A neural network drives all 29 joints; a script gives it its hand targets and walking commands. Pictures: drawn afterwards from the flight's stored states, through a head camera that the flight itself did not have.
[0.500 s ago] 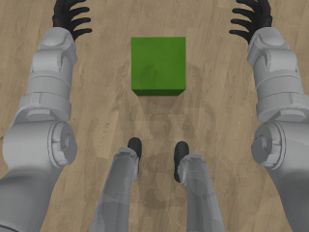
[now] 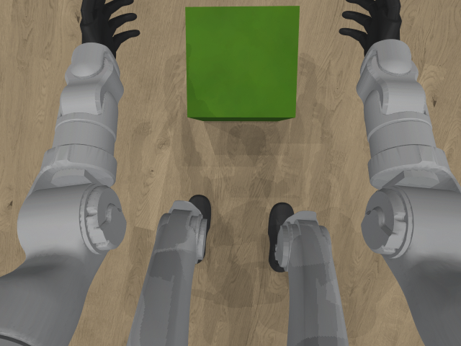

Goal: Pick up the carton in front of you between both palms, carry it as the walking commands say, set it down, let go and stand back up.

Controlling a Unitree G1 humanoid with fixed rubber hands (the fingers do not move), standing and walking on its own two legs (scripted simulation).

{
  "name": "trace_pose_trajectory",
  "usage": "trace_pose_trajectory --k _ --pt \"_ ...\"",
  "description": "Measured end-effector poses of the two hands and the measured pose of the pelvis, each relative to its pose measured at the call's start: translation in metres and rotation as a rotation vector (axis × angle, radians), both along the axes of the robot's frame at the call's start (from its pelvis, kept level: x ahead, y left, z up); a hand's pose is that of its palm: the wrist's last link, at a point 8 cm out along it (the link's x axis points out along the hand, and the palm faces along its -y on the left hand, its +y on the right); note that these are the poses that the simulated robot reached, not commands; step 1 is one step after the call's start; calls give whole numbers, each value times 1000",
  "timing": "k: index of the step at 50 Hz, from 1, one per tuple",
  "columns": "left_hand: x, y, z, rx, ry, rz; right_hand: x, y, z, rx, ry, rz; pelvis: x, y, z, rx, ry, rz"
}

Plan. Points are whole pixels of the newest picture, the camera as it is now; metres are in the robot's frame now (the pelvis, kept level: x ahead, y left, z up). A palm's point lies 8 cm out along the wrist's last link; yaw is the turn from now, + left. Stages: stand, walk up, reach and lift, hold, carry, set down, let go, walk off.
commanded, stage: reach and lift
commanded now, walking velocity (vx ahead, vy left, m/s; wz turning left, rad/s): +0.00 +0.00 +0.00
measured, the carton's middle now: (241, 75) +0.53 +0.02 -0.43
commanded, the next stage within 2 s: none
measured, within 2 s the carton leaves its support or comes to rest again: leaves its support in 1.46 s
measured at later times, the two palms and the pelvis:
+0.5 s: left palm (152, 71) +0.51 +0.21 -0.35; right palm (331, 72) +0.53 -0.16 -0.35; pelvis -0.05 +0.00 -0.17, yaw -1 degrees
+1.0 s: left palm (165, 68) +0.52 +0.18 -0.35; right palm (322, 71) +0.54 -0.14 -0.35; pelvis -0.05 +0.00 -0.18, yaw +0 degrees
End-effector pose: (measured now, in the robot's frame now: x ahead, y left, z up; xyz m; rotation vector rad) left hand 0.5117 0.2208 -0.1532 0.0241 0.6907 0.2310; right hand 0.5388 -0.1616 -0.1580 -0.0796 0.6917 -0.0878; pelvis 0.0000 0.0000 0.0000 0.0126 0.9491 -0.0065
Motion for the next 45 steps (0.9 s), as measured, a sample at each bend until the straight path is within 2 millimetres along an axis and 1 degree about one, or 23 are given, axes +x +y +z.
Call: trace_pose_trajectory --k 3,6,9,12,15,18,23,26,28,31,35,37,45 --pt "-1 1 -34 5 -6 -4 -2 -2 -34 -8 -8 -3 -10 -1 -33 -1 -20 3" --pt "-1 -1 -64 4 -12 -8 -3 -5 -63 -11 -14 -7 -20 -1 -64 -3 -57 4" --pt "0 -4 -88 0 -15 -9 -4 -7 -87 -11 -18 -9 -31 -1 -92 -4 -105 3" --pt "1 -8 -109 -6 -10 -11 -4 -6 -106 -5 -12 -9 -39 -1 -115 -5 -153 1" --pt "1 -11 -128 -12 4 -14 -3 -2 -125 0 1 -5 -46 -1 -132 -5 -193 -1" --pt "1 -13 -148 -15 21 -19 -4 1 -144 4 17 -2 -50 -1 -146 -6 -225 -2" --pt "0 -14 -182 -16 48 -27 -5 2 -177 7 41 1 -51 -1 -163 -7 -262 0" --pt "1 -14 -199 -10 51 -32 -5 2 -195 11 41 1 -50 0 -171 -8 -289 -6" --pt "2 -15 -206 -10 50 -36 -6 1 -202 11 36 1 -48 1 -175 -9 -312 -4" --pt "7 -19 -210 -13 42 -49 -5 0 -207 8 32 -4 -45 2 -179 -10 -326 -2" --pt "16 -25 -207 -17 20 -59 0 0 -204 8 15 -3 -41 2 -184 -11 -325 -3" --pt "17 -27 -204 -19 18 -61 2 1 -201 9 11 1 -40 2 -185 -11 -320 -3" --pt "10 -27 -200 -22 27 -64 -1 10 -196 19 20 15 -42 0 -182 -7 -304 0"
